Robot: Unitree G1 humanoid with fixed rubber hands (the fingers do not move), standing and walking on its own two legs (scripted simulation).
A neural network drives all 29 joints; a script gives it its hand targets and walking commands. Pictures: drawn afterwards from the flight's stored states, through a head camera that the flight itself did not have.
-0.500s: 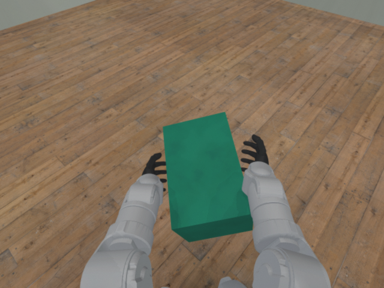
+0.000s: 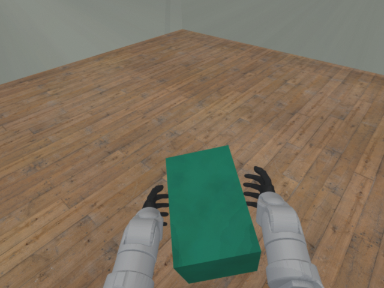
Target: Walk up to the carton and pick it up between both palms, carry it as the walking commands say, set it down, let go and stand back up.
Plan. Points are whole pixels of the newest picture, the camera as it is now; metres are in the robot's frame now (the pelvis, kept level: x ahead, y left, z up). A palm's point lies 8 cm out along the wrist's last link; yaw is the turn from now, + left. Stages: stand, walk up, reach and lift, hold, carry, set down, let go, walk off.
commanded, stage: reach and lift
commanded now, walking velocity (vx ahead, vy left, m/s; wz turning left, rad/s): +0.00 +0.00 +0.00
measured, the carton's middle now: (209, 211) +0.34 -0.06 -0.04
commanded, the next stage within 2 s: hold in 1.56 s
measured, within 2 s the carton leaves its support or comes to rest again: neither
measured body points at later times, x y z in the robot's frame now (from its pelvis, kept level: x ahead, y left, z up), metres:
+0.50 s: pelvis -0.02 -0.01 +0.00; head -0.09 -0.01 +0.44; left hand +0.29 +0.11 +0.02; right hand +0.31 -0.14 +0.06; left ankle +0.01 +0.11 -0.74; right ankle +0.03 -0.15 -0.74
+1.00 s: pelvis -0.02 -0.04 +0.00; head -0.09 -0.03 +0.44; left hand +0.29 +0.10 +0.03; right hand +0.31 -0.16 +0.06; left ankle +0.01 +0.11 -0.74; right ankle +0.03 -0.15 -0.74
